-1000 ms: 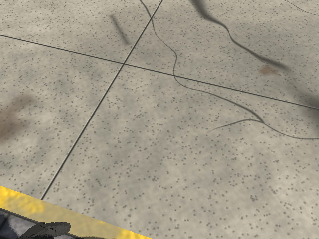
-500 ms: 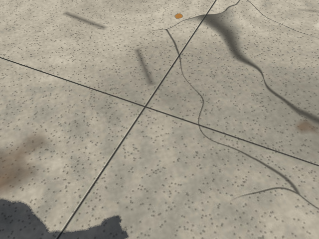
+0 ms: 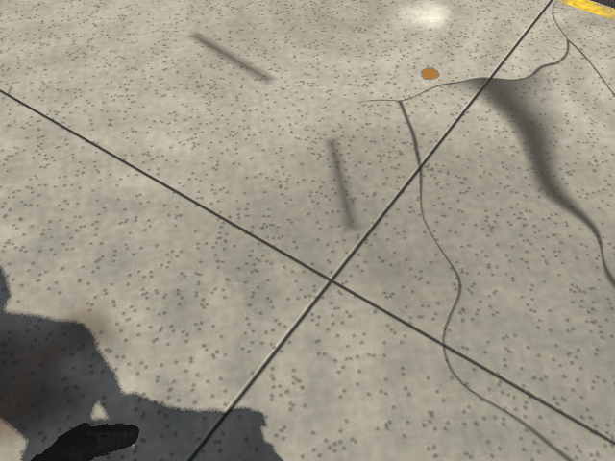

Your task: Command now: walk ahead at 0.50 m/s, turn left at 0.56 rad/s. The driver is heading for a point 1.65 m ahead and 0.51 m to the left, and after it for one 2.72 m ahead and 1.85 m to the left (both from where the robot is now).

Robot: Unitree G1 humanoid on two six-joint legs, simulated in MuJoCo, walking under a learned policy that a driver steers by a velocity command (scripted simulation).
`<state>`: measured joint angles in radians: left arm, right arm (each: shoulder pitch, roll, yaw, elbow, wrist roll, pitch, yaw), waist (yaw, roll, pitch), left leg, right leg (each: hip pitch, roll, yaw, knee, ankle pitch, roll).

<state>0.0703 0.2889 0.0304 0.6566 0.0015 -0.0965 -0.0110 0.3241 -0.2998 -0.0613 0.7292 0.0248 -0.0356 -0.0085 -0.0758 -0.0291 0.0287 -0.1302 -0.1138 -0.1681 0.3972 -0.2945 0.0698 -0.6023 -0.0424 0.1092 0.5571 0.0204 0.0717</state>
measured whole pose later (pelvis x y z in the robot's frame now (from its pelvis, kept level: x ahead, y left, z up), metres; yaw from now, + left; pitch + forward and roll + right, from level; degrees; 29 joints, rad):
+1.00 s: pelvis +0.53 +0.13 +0.00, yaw +34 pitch +2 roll +1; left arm 0.04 0.29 0.03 0.70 0.00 -0.10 -0.03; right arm 0.35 -0.29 -0.06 0.72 0.02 -0.05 -0.01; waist -0.08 -0.05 0.03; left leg -0.08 -0.11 -0.15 0.38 -0.32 0.07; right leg -0.59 -0.05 0.07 0.54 0.07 0.04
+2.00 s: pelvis +1.00 +0.38 -0.01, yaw +11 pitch +2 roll +3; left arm 0.08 0.28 0.05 0.62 -0.02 -0.02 -0.05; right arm 0.33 -0.31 -0.08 0.85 0.02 -0.07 0.00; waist -0.10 -0.04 0.04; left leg 0.08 0.01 0.22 0.25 -0.35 -0.03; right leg -0.62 -0.08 -0.01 0.66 -0.06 -0.04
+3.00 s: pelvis +1.55 +0.45 +0.00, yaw +14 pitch +2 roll +0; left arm 0.03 0.27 0.04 0.65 0.01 -0.08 -0.01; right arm 0.35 -0.30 -0.07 0.78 0.02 0.01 -0.04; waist -0.08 -0.03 0.04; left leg -0.13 -0.14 -0.21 0.45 -0.33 0.07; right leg -0.52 0.04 0.12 0.49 -0.02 0.05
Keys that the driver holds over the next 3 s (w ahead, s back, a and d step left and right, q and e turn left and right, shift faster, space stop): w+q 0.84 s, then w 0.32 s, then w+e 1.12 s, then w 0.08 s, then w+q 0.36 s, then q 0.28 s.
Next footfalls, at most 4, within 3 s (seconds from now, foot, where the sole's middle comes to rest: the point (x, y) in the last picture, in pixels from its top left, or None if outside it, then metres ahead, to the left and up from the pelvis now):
0.08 right None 0.23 -0.14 -0.78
0.60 left None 0.44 0.18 -0.78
1.08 right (229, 324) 0.79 0.14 -0.78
1.56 left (91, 301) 0.87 0.48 -0.78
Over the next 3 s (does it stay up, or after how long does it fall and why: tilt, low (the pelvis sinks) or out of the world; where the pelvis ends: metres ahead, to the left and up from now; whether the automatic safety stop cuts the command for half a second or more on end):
stays up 1.55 0.45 0.00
